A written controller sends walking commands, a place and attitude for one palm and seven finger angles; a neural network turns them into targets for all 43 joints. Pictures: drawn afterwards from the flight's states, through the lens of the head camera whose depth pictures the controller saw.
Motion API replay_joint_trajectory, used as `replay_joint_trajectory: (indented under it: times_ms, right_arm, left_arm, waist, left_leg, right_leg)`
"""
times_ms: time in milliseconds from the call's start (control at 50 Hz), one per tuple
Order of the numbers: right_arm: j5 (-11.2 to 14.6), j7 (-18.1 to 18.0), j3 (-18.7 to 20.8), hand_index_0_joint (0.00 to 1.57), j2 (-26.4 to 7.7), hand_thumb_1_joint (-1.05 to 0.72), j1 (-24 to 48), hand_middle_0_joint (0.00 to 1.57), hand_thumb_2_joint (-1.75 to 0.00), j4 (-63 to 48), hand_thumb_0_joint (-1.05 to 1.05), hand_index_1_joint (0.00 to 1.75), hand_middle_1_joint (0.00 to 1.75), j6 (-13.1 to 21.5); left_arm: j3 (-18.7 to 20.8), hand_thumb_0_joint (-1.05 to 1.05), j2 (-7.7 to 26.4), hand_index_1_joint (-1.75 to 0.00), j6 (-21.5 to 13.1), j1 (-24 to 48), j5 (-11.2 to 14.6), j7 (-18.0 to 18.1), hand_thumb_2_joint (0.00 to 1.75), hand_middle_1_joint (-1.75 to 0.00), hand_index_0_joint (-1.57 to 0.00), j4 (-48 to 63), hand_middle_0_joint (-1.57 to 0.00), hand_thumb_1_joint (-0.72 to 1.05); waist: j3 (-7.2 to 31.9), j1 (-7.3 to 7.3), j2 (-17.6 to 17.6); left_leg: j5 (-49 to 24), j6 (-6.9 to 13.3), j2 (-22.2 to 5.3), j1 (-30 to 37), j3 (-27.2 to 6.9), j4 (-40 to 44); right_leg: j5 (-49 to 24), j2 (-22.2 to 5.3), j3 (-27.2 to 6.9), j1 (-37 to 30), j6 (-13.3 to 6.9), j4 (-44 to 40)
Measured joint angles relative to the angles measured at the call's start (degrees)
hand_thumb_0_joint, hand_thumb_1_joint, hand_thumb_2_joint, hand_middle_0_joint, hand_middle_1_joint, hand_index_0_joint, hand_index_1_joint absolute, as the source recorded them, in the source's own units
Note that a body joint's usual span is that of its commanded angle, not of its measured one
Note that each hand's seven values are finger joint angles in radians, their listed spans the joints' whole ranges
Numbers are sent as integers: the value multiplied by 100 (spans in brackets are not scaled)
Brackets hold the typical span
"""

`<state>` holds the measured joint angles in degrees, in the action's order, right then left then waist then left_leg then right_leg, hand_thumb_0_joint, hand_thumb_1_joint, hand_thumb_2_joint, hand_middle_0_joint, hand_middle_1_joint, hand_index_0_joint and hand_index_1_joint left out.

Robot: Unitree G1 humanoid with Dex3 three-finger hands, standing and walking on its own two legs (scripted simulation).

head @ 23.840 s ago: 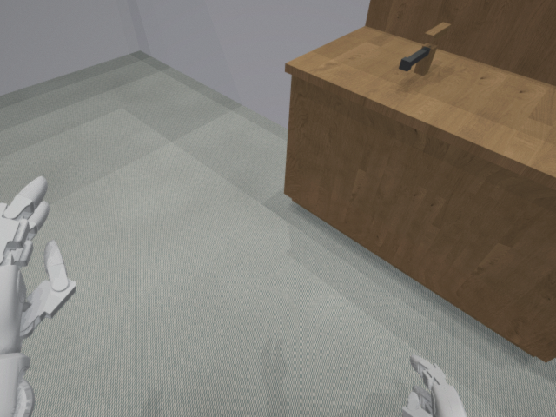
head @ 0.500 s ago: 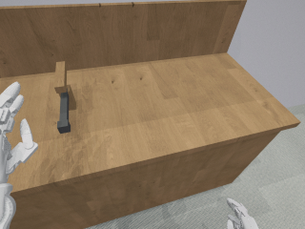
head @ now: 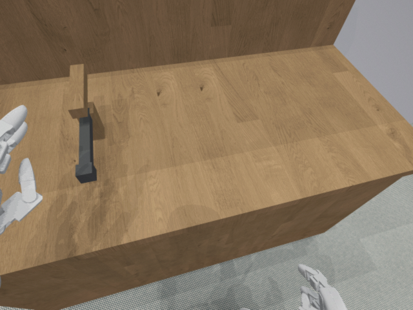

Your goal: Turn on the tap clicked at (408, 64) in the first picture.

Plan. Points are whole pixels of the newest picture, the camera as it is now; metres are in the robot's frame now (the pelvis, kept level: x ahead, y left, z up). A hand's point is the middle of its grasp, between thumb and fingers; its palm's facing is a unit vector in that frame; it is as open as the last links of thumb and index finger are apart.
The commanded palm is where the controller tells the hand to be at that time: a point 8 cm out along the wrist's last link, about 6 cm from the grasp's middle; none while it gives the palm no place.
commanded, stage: come to a stop and stand still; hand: left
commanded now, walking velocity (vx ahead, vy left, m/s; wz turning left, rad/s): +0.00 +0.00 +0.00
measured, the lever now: (86, 172) +0.33 +0.26 +0.06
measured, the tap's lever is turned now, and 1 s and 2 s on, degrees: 0 0 0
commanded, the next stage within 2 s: look again from close up in 1.02 s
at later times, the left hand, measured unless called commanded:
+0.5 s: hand (28, 209) +0.21 +0.25 +0.16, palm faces +0.38 -0.84 -0.40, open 7.4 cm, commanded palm +0.15 +0.27 +0.18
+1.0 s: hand (17, 254) +0.16 +0.24 +0.17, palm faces +0.40 -0.85 -0.33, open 7.4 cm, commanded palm +0.10 +0.26 +0.18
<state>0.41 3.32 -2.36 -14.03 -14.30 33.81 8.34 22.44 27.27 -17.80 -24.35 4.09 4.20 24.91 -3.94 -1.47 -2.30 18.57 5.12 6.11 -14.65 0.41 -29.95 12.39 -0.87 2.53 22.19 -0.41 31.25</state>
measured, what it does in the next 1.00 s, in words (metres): shifts its weight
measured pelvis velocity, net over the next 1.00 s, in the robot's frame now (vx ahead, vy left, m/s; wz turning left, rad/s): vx -0.05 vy -0.03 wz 0.05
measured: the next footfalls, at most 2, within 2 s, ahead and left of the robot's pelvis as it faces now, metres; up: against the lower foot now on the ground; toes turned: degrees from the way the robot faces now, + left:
none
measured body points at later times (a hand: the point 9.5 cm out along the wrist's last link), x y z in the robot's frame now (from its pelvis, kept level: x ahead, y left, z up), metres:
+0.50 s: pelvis +0.00 -0.02 +0.00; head +0.05 +0.00 +0.45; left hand +0.18 +0.29 +0.18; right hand +0.21 -0.23 -0.07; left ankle -0.04 +0.06 -0.73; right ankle +0.04 -0.12 -0.73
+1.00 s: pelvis -0.05 -0.03 +0.01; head -0.03 -0.01 +0.46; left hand +0.13 +0.28 +0.18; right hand +0.13 -0.24 -0.07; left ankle -0.04 +0.06 -0.73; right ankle +0.04 -0.12 -0.73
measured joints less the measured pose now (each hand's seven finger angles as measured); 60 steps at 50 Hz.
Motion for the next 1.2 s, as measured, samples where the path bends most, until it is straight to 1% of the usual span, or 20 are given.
replay_joint_trajectory:
  times_ms: [60, 120, 220, 260, 340, 420, 560, 740, 960, 1200]
  right_arm:
    - [-19, -19, 54, 21, -28, -90, 53, 21, -90, 42, 1, 30, 30, 6]
    - [-23, 16, 89, 20, -54, -90, 109, 21, -90, -14, 1, 30, 30, 38]
    - [29, 74, 150, 20, -65, -90, 224, 21, -90, -165, 1, 30, 30, 86]
    - [67, 65, 173, 20, -70, -90, 266, 21, -90, -216, 1, 30, 30, 85]
    - [143, 11, 200, 20, -77, -90, 388, 20, -90, -226, 1, 30, 30, 46]
    - [195, -47, 201, 20, -71, -91, 440, 20, -90, -204, 1, 30, 30, 15]
    - [231, -82, 159, 20, -24, -91, 339, 20, -90, -161, 1, 30, 30, -3]
    - [266, -82, 100, 20, 31, -90, 158, 20, -90, 3, 1, 30, 30, 82]
    - [270, -69, 60, 20, 73, -90, -43, 20, -90, 107, 1, 30, 30, 267]
    - [256, -91, 106, 20, 99, -90, 11, 20, -90, 173, 2, 30, 30, 323]
  left_arm:
    - [-24, 2, 89, -30, 98, 86, -17, 23, 90, -31, -22, -11, -22, 89]
    - [95, 2, 159, -30, 179, 131, -1, 82, 90, -31, -22, 139, -22, 89]
    - [227, 2, 142, -30, 94, 86, 106, 100, 90, -31, -22, 380, -22, 89]
    - [209, 2, 108, -30, 62, 67, 169, 75, 90, -31, -22, 383, -22, 89]
    - [141, 2, -2, -30, 99, 0, 288, 32, 90, -31, -22, 235, -22, 89]
    - [25, 2, -119, -30, 209, -29, 358, 16, 90, -31, -21, 87, -21, 89]
    - [-136, 2, -211, -30, 330, -37, 415, 13, 90, -31, -21, -10, -21, 89]
    - [-193, 2, -268, -30, 312, 11, 445, 54, 90, -31, -21, -183, -21, 89]
    - [-322, 2, -365, -30, 310, 50, 348, 105, 90, -31, -21, -330, -21, 89]
    - [-313, 2, -379, -30, 338, 21, 384, 94, 90, -31, -21, -291, -21, 89]
  waist:
    - [-102, -52, -77]
    - [-125, -89, -114]
    - [-66, -101, -37]
    - [-26, -107, 6]
    - [33, -119, 87]
    - [48, -119, 116]
    - [53, -99, 90]
    - [126, -72, 67]
    - [198, -17, 54]
    - [220, 17, 96]
  left_leg:
    - [30, -12, 42, -4, -107, -37]
    - [48, -29, 66, 30, -169, -26]
    - [46, -146, 19, 38, -255, -38]
    - [35, -207, 0, 23, -274, -51]
    - [29, -238, -38, 53, -271, -4]
    - [-5, -169, -47, 120, -278, 94]
    - [-162, -174, -45, 172, -315, 168]
    - [-369, -177, -63, 181, -303, 245]
    - [-519, -186, -92, 144, -304, 271]
    - [-567, -237, -135, 190, -327, 343]
  right_leg:
    - [107, -58, 100, -10, -7, 82]
    - [193, -90, 155, -34, -18, 132]
    - [181, -56, 256, -140, -53, -10]
    - [163, -44, 288, -165, -69, -63]
    - [112, -10, 299, -203, -89, -138]
    - [57, 1, 308, -241, -101, -179]
    - [-107, -8, 353, -333, -126, -307]
    - [-387, 11, 359, -405, -153, -517]
    - [-590, 37, 376, -432, -142, -677]
    - [-662, 81, 402, -499, -212, -793]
